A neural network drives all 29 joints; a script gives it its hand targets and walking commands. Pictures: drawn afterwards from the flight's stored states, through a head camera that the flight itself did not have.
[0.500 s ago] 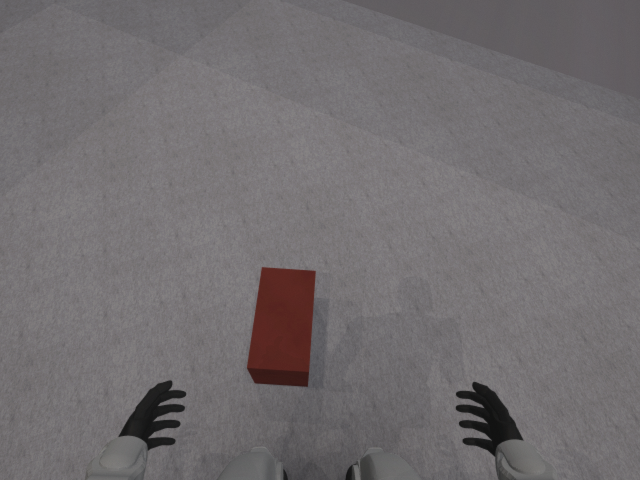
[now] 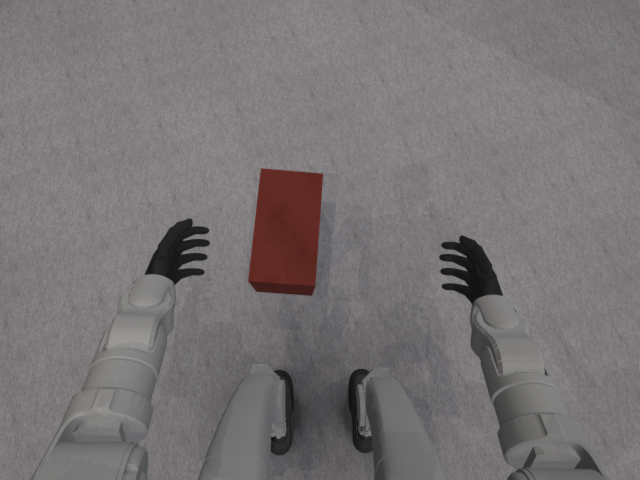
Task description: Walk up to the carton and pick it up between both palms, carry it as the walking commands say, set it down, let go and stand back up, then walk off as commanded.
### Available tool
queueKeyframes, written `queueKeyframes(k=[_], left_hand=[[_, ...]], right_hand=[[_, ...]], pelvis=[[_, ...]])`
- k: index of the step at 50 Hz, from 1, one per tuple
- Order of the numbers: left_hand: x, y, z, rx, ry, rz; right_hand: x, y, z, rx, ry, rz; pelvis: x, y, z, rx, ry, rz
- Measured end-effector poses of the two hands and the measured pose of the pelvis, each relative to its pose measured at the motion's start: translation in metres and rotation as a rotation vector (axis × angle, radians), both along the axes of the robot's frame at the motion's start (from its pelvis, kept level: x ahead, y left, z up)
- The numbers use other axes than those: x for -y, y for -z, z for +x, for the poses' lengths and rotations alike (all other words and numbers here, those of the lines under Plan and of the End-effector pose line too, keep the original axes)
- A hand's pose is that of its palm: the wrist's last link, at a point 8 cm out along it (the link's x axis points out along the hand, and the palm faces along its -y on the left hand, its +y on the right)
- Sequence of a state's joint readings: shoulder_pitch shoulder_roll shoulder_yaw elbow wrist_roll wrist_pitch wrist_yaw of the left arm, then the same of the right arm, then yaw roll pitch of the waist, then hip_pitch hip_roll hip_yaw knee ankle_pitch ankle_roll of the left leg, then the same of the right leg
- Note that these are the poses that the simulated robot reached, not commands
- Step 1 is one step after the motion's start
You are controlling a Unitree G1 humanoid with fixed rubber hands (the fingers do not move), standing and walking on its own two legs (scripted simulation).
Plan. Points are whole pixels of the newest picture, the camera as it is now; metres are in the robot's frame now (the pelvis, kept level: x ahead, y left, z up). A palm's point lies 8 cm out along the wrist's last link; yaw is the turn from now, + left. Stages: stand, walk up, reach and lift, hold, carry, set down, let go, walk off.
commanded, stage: reach and lift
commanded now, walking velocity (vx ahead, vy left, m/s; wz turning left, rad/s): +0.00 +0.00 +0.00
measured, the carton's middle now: (287, 235) +0.54 +0.06 -0.61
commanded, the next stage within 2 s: none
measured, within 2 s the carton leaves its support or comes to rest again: neither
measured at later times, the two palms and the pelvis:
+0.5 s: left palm (199, 191) +0.48 +0.19 -0.16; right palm (432, 216) +0.45 -0.17 -0.15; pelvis +0.01 -0.01 -0.03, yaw -1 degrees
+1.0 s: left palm (218, 206) +0.49 +0.18 -0.26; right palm (391, 226) +0.47 -0.13 -0.26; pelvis -0.06 +0.00 -0.09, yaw -1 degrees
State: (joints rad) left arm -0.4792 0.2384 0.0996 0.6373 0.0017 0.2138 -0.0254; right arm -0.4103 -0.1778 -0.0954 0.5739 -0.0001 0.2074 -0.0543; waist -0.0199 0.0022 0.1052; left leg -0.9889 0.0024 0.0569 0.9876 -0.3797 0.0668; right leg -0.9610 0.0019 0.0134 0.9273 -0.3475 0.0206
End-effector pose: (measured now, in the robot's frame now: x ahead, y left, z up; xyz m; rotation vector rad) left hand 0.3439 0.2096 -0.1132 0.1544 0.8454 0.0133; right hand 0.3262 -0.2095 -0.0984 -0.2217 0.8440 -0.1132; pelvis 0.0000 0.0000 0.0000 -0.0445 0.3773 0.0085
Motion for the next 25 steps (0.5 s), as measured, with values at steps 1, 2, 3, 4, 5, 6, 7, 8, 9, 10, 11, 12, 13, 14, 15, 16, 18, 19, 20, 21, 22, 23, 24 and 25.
queueKeyframes(k=[1, 2, 3, 4, 5, 6, 7, 8, 9, 10, 11, 12, 13, 14, 15, 16, 18, 19, 20, 21, 22, 23, 24, 25], left_hand=[[0.001, 0.004, 0.006, 0.0, -0.001, -0.003], [0.002, 0.007, 0.012, 0.002, -0.003, -0.005], [0.002, 0.01, 0.019, 0.01, -0.006, -0.009], [0.003, 0.012, 0.027, 0.023, -0.01, -0.013], [0.003, 0.014, 0.034, 0.038, -0.014, -0.016], [0.003, 0.016, 0.041, 0.051, -0.018, -0.018], [0.004, 0.018, 0.048, 0.062, -0.021, -0.02], [0.004, 0.019, 0.055, 0.073, -0.023, -0.022], [0.005, 0.019, 0.061, 0.083, -0.025, -0.024], [0.006, 0.019, 0.066, 0.093, -0.026, -0.025], [0.006, 0.019, 0.072, 0.102, -0.027, -0.026], [0.007, 0.019, 0.077, 0.111, -0.028, -0.027], [0.008, 0.019, 0.082, 0.119, -0.03, -0.028], [0.008, 0.019, 0.087, 0.128, -0.032, -0.03], [0.009, 0.019, 0.092, 0.135, -0.037, -0.033], [0.009, 0.02, 0.098, 0.141, -0.043, -0.034], [0.011, 0.024, 0.106, 0.144, -0.053, -0.04], [0.013, 0.026, 0.11, 0.144, -0.054, -0.04], [0.014, 0.029, 0.114, 0.146, -0.058, -0.043], [0.016, 0.032, 0.118, 0.148, -0.063, -0.048], [0.018, 0.035, 0.122, 0.153, -0.065, -0.051], [0.019, 0.038, 0.127, 0.158, -0.07, -0.056], [0.021, 0.041, 0.131, 0.164, -0.076, -0.062], [0.023, 0.042, 0.136, 0.174, -0.076, -0.067]], right_hand=[[-0.003, 0.004, 0.006, 0.002, -0.001, 0.004], [-0.005, 0.007, 0.012, 0.007, 0.001, 0.008], [-0.007, 0.011, 0.019, 0.015, 0.002, 0.01], [-0.01, 0.014, 0.025, 0.024, 0.002, 0.012], [-0.012, 0.017, 0.031, 0.035, 0.002, 0.015], [-0.015, 0.02, 0.037, 0.045, 0.002, 0.021], [-0.018, 0.023, 0.043, 0.053, 0.002, 0.028], [-0.021, 0.025, 0.049, 0.061, 0.003, 0.032], [-0.024, 0.027, 0.053, 0.068, 0.005, 0.037], [-0.026, 0.029, 0.057, 0.074, 0.007, 0.043], [-0.029, 0.03, 0.061, 0.08, 0.01, 0.05], [-0.031, 0.032, 0.064, 0.085, 0.012, 0.058], [-0.033, 0.033, 0.067, 0.091, 0.016, 0.065], [-0.035, 0.034, 0.071, 0.1, 0.02, 0.073], [-0.037, 0.034, 0.076, 0.111, 0.025, 0.08], [-0.038, 0.035, 0.081, 0.122, 0.032, 0.088], [-0.038, 0.037, 0.09, 0.141, 0.05, 0.1], [-0.037, 0.039, 0.094, 0.15, 0.057, 0.102], [-0.037, 0.041, 0.099, 0.159, 0.063, 0.103], [-0.037, 0.043, 0.104, 0.169, 0.068, 0.105], [-0.037, 0.045, 0.109, 0.179, 0.071, 0.108], [-0.038, 0.047, 0.114, 0.188, 0.073, 0.111], [-0.039, 0.049, 0.119, 0.196, 0.072, 0.113], [-0.042, 0.052, 0.124, 0.203, 0.069, 0.117]], pelvis=[[0.0, 0.001, 0.001, -0.016, 0.001, 0.0], [0.0, 0.003, 0.001, -0.033, 0.001, -0.001], [0.0, 0.004, 0.002, -0.051, 0.002, -0.001], [0.0, 0.006, 0.003, -0.071, 0.002, -0.001], [0.0, 0.007, 0.004, -0.089, 0.003, -0.001], [0.0, 0.008, 0.006, -0.108, 0.004, -0.002], [0.001, 0.009, 0.007, -0.128, 0.005, -0.002], [0.001, 0.011, 0.009, -0.147, 0.005, -0.002], [0.001, 0.011, 0.011, -0.165, 0.006, -0.002], [0.001, 0.012, 0.012, -0.181, 0.007, -0.001], [0.002, 0.013, 0.014, -0.197, 0.008, -0.001], [0.002, 0.014, 0.015, -0.212, 0.009, -0.001], [0.003, 0.014, 0.017, -0.226, 0.009, 0.0], [0.003, 0.015, 0.017, -0.237, 0.01, 0.0], [0.004, 0.016, 0.018, -0.249, 0.011, 0.001], [0.004, 0.017, 0.018, -0.261, 0.011, 0.002], [0.005, 0.019, 0.017, -0.283, 0.012, 0.003], [0.006, 0.02, 0.016, -0.293, 0.012, 0.004], [0.007, 0.022, 0.015, -0.304, 0.013, 0.005], [0.008, 0.023, 0.014, -0.315, 0.013, 0.006], [0.008, 0.025, 0.013, -0.326, 0.013, 0.007], [0.009, 0.027, 0.011, -0.335, 0.013, 0.007], [0.009, 0.029, 0.01, -0.343, 0.014, 0.008], [0.01, 0.03, 0.008, -0.352, 0.014, 0.009]])
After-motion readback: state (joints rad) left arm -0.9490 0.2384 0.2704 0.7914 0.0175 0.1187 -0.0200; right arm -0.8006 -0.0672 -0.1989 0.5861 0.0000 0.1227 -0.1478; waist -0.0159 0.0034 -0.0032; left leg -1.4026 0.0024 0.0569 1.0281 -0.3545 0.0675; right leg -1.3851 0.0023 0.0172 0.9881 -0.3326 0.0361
